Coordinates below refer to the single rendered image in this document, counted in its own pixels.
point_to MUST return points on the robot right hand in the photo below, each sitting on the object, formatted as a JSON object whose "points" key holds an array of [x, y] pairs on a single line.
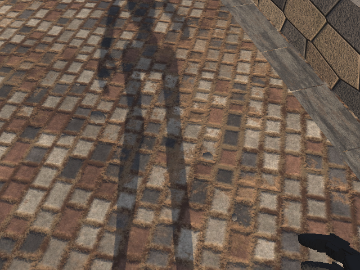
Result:
{"points": [[335, 247]]}

